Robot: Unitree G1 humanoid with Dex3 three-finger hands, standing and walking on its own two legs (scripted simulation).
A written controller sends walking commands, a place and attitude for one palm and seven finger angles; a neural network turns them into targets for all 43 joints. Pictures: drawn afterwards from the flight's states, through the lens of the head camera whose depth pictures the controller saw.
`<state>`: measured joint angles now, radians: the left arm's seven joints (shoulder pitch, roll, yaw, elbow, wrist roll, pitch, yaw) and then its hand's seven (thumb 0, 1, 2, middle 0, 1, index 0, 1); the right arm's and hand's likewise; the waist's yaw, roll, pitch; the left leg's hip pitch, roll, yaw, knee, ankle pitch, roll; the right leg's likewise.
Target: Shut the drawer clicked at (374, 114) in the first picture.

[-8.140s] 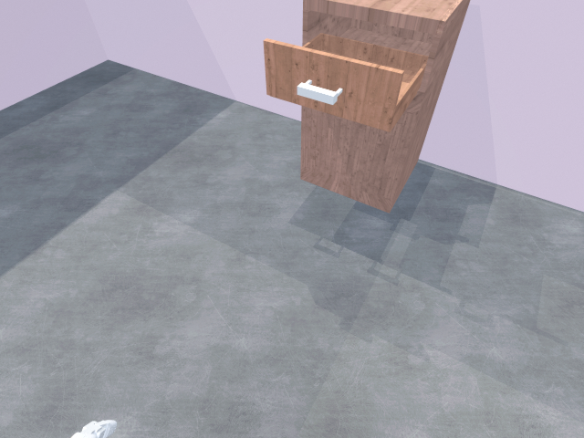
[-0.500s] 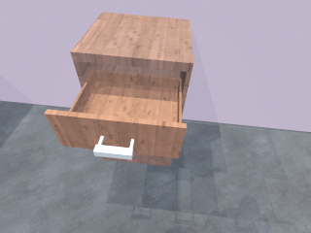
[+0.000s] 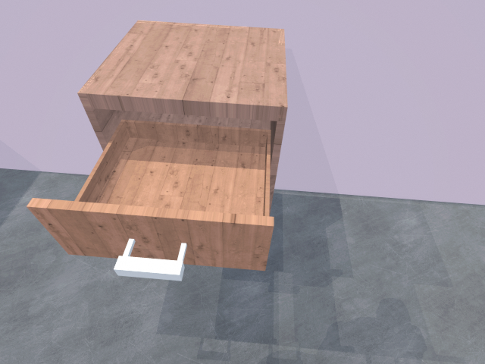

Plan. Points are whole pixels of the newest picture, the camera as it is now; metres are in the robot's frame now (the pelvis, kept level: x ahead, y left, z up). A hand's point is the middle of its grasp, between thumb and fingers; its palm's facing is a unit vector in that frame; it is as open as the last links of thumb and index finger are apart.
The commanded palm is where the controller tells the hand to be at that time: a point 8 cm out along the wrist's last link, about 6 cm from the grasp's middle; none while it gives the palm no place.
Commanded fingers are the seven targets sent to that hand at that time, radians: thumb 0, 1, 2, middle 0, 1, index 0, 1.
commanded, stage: come to a stop and stand still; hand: left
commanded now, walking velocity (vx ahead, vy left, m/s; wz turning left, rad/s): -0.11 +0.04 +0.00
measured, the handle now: (153, 257) +0.31 +0.19 -0.05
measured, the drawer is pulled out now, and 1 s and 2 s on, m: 0.29 0.29 0.29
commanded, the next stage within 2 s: look again from close up in 1.28 s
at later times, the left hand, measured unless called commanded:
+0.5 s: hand out of the picture -0.01 +0.23 -0.16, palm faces -0.01 -0.97 -0.23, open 7.4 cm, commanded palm none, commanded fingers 0.00 0.90 0.90 -0.20 -0.30 -0.20 -0.30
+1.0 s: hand out of the picture -0.03 +0.20 -0.17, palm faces -0.02 -0.98 -0.18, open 7.3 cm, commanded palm none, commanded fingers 0.00 0.90 0.90 -0.20 -0.30 -0.20 -0.30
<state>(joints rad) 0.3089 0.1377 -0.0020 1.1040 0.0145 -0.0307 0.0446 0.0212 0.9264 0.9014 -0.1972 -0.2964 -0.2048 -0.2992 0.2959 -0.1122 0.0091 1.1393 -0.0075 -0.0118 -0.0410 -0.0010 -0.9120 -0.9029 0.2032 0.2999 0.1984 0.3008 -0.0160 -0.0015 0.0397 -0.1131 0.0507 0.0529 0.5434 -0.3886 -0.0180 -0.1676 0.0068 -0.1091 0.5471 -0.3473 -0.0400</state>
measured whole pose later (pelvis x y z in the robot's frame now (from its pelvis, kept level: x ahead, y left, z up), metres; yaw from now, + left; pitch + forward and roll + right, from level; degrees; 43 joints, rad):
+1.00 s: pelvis -0.03 +0.04 +0.01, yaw -1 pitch -1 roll +0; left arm 0.30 0.14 -0.03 1.09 0.01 0.00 0.04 0.01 0.91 0.90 -0.20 -0.30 -0.20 -0.30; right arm 0.28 -0.15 0.02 1.11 -0.01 -0.02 -0.02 0.00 -0.92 -0.90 0.20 0.30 0.20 0.30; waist 0.00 0.00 0.05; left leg -0.15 -0.01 0.09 0.45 -0.29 0.03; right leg -0.21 -0.05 -0.06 0.48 -0.26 0.01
